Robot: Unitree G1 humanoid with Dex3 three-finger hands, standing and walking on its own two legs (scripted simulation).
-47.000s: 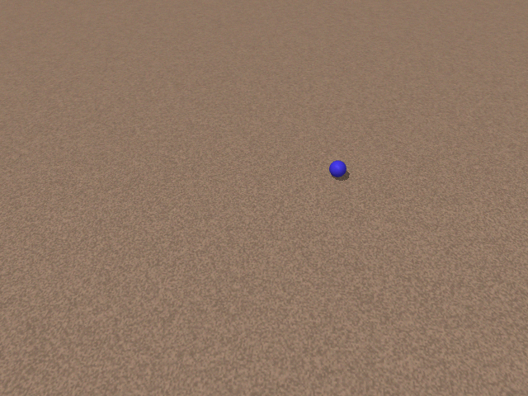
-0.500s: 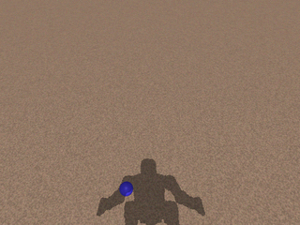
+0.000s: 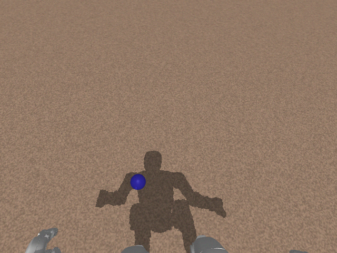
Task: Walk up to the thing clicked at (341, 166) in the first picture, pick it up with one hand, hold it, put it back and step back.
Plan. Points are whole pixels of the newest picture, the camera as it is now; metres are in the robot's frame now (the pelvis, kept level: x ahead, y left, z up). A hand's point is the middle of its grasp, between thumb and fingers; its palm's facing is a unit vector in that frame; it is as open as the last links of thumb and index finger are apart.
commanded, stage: step back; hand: left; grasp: from above
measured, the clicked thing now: (138, 181) +0.51 +0.14 -0.71
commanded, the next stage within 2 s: none
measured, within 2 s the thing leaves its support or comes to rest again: neither
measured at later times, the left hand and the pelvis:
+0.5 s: hand out of the picture -0.01 +0.23 -0.13, palm faces -0.11 -0.91 -0.40, open 7.4 cm; pelvis -0.11 -0.02 +0.00, yaw -7 degrees
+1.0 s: hand out of the picture -0.14 +0.25 -0.14, palm faces -0.05 -0.93 -0.36, open 7.4 cm; pelvis -0.26 -0.01 +0.01, yaw -4 degrees
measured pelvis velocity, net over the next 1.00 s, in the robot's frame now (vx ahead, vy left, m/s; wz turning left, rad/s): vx -0.26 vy -0.01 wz -0.07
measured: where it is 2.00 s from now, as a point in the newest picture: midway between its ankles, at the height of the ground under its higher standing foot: outside the picture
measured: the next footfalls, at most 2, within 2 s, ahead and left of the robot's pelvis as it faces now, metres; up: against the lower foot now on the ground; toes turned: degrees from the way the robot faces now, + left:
right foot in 0.38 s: -0.07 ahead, -0.14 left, +0.00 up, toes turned -3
left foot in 0.76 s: -0.17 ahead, +0.11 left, +0.00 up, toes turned -5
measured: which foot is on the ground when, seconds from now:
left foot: down 0.00-0.42, up 0.44-0.74, down 0.76-1.00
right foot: up 0.00-0.36, down 0.38-0.78, up 0.80-1.00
